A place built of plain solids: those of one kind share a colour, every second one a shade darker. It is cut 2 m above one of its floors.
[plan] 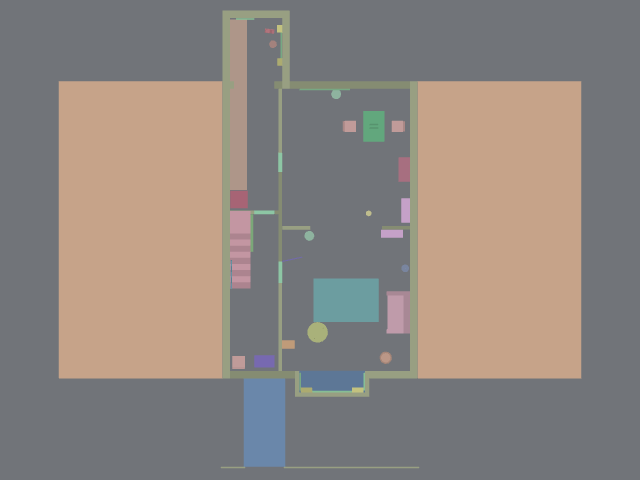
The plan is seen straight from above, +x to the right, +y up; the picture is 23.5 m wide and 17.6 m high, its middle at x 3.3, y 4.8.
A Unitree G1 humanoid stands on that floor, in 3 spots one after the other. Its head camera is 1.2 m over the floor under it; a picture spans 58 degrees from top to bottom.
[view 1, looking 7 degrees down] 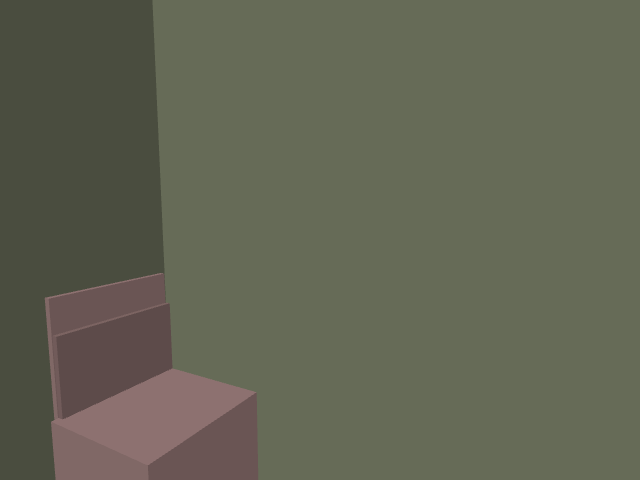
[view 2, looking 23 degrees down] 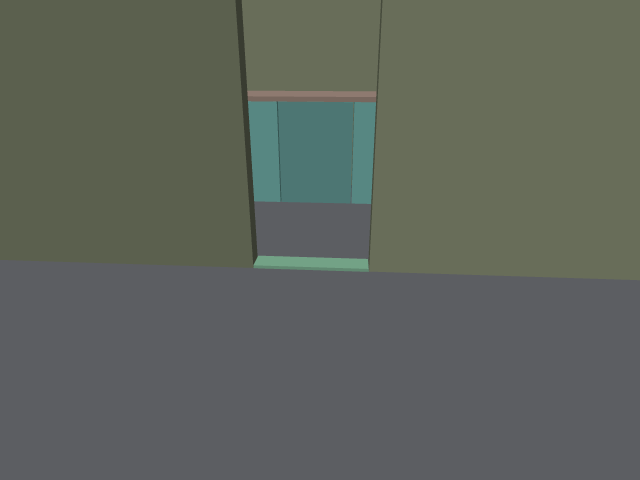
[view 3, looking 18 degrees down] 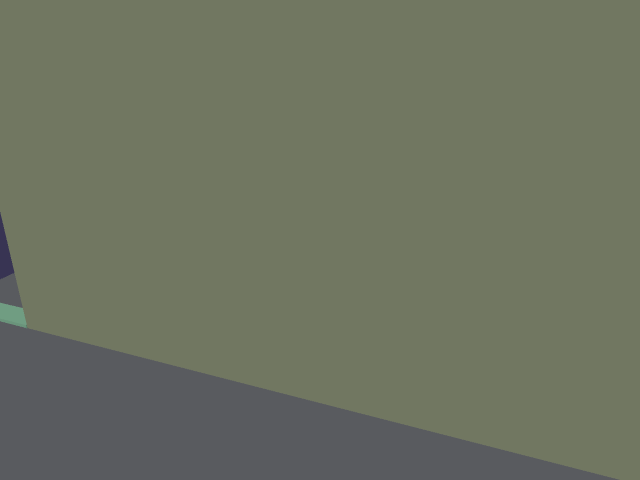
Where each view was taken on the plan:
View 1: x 1.26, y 1.46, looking -151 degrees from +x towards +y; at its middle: wall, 1.46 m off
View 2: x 4.26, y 7.87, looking -176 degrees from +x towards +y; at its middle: ground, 3.07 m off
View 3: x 0.38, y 0.96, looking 21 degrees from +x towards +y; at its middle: wall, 1.58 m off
